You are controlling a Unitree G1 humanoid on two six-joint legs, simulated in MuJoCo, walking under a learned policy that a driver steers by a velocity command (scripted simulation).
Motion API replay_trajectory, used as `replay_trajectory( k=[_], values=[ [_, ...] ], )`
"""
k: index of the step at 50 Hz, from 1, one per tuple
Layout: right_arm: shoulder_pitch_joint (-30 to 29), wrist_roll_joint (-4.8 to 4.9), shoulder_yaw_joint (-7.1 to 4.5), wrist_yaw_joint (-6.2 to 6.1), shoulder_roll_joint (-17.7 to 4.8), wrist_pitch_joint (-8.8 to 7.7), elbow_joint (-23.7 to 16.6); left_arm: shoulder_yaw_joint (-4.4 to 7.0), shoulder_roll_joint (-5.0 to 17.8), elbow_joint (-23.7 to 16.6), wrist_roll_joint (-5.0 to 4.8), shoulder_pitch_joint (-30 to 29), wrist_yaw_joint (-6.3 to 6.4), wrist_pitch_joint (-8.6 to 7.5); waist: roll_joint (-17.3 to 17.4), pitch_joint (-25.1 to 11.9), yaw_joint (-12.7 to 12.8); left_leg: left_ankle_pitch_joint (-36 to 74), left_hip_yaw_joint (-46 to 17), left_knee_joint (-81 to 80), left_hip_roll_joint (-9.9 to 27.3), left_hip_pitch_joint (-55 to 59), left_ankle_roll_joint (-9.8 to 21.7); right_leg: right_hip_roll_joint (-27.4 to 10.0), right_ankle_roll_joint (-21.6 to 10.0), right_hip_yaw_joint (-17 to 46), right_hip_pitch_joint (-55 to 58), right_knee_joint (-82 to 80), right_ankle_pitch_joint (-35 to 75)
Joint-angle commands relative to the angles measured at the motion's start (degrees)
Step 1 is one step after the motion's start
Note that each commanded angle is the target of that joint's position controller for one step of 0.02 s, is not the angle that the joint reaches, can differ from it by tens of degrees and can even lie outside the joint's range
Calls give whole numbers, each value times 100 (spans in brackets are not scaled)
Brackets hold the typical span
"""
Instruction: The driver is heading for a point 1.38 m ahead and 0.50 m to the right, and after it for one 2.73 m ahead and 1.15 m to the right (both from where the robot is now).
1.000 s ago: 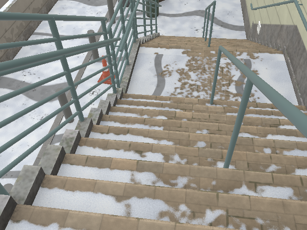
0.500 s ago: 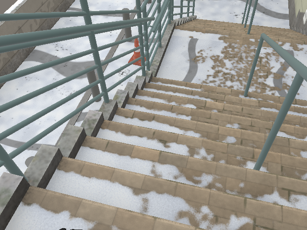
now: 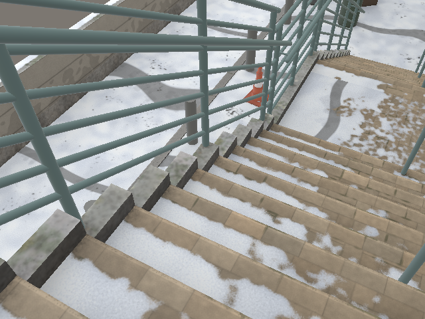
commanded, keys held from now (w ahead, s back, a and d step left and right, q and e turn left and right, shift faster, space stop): no key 0.04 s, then w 0.48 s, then no key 0.48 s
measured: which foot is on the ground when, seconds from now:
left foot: down 0.00-0.52, up 0.54-0.86, down 0.88-1.00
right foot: down 0.00-0.20, up 0.22-0.52, down 0.54-0.98, up 1.00-1.00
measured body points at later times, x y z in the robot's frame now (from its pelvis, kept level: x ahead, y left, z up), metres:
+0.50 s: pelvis +0.03 -0.04 +0.02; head +0.00 -0.07 +0.47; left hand +0.19 +0.22 -0.05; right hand -0.05 -0.31 -0.13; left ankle -0.06 +0.14 -0.58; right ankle +0.05 -0.16 -0.70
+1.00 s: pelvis +0.15 -0.11 -0.03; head +0.17 -0.11 +0.42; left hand +0.12 +0.10 -0.18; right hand +0.24 -0.32 -0.18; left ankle +0.19 +0.02 -0.75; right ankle +0.04 -0.17 -0.72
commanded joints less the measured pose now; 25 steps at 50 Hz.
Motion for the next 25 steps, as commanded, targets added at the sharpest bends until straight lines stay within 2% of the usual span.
replay_trajectory(
  k=[1,2,3,4,6,7,8,9,10,11,12,13,14,15,16,17,18,19,20,21,22,23,24,25],
  values=[
    [430,277,-397,-696,-355,408,-250,352,686,475,-236,1432,207,349,171,-1028,-93,1641,-178,-823,202,52,522,-949,-366,74,1547,685,4694],
    [243,290,-409,-758,-232,526,-314,360,647,493,-141,1315,250,448,-9,-710,-110,1480,-77,-797,162,16,534,-906,-387,44,1189,561,4382],
    [147,231,-377,-741,-32,614,-329,293,448,482,-89,1113,272,541,-239,-516,-170,958,-16,-870,152,-22,544,-841,-338,47,936,366,3402],
    [181,173,-405,-702,-3,693,-300,260,350,463,-66,1031,258,616,-388,-294,-209,411,125,-870,76,-79,578,-747,-255,53,646,217,2176],
    [594,79,-567,-635,-317,782,-86,370,619,406,-117,828,206,765,-519,245,-371,-38,593,-730,-202,299,823,-518,-146,98,-563,-350,-1527],
    [814,12,-630,-599,-417,801,28,428,788,319,-114,612,197,789,-622,494,-508,-102,820,-612,-366,674,969,-432,-77,82,-1299,-663,-2831],
    [1068,-47,-671,-581,-463,794,129,491,964,233,-113,341,218,776,-645,694,-722,-38,900,-638,-450,1102,1093,-411,-34,59,-1983,-783,-3414],
    [1367,-86,-713,-604,-555,788,247,531,1023,123,-112,-6,250,753,-350,882,-992,-137,701,-1103,-425,1345,1215,-310,20,-66,-2521,-541,-3636],
    [1667,-120,-786,-688,-865,806,370,549,938,-86,-125,-506,284,736,515,1148,-1288,-914,-129,-2486,-185,1169,1418,24,107,-317,-2911,273,-3742],
    [1979,-134,-941,-856,-1419,770,488,534,719,-430,-154,-1172,266,720,1810,1523,-1570,-3123,-2387,-4787,579,496,1908,501,95,-306,-3165,1928,-3491],
    [1927,-176,-1062,-1009,-1681,703,563,613,833,-767,-116,-1901,220,701,1726,2005,-1709,-3997,-4871,-5960,1297,-98,2490,378,-99,1133,-3722,3485,-3319],
    [1581,-202,-1010,-1118,-1492,570,607,634,674,-851,-225,-1918,242,574,1119,2057,-1321,-3262,-5479,-5842,1478,203,2534,307,-260,2172,-4289,3855,-2415],
    [1384,-288,-993,-1149,-1342,480,700,618,538,-686,-186,-1448,253,470,870,1660,-922,-2483,-5412,-5390,1589,636,2466,265,-356,2465,-4333,3979,-1767],
    [1145,-267,-969,-1106,-1124,419,809,618,453,-404,-101,-915,284,486,788,1289,-519,-1785,-4835,-4865,1594,702,2340,213,-319,2371,-3970,4112,-1235],
    [921,-241,-943,-1053,-917,363,850,644,413,-173,-17,-522,327,535,613,955,-255,-1131,-4184,-4311,1590,435,2156,238,-199,2182,-3384,4353,-638],
    [672,-172,-921,-1000,-756,305,882,619,277,-41,5,-321,375,716,684,707,14,-413,-3243,-3944,1540,-179,1772,302,-27,1747,-2517,4577,-176],
    [581,-138,-868,-966,-661,253,742,581,165,-127,-77,-366,391,894,731,613,136,-577,-2701,-3971,1478,-808,1482,346,118,1375,-1804,4653,38],
    [517,-145,-907,-934,-742,223,734,535,130,-88,-95,-326,375,1026,737,705,220,-827,-2176,-3901,1334,-1282,1204,322,179,1179,-1208,4310,14],
    [549,-153,-958,-927,-903,218,721,520,144,-44,-132,-261,338,1074,785,745,258,-776,-1552,-3909,1155,-1681,973,364,238,821,-411,3794,48],
    [676,-150,-1035,-935,-1086,223,784,522,217,-7,-173,-235,305,1106,867,780,262,-632,-1209,-3870,1080,-1713,864,351,278,507,154,3333,-96],
    [815,-141,-1162,-925,-1304,229,826,479,226,-64,-252,-344,306,1078,798,763,259,-431,-1196,-3803,1162,-1629,858,278,266,448,684,3004,20],
    [857,-191,-1206,-935,-1360,275,877,501,284,74,-255,-101,314,1073,859,769,330,-28,-1052,-3429,1132,-1263,865,211,213,346,924,2369,-164],
    [1159,-215,-1266,-949,-1409,295,1022,481,248,226,-202,168,285,1034,737,752,330,695,-842,-2932,1026,-768,857,263,142,109,1198,1817,-272],
    [1354,-289,-1289,-956,-1331,315,1132,516,301,431,-211,449,300,944,550,844,345,1671,-632,-2052,861,-284,824,199,120,225,1362,895,-151]
  ],
)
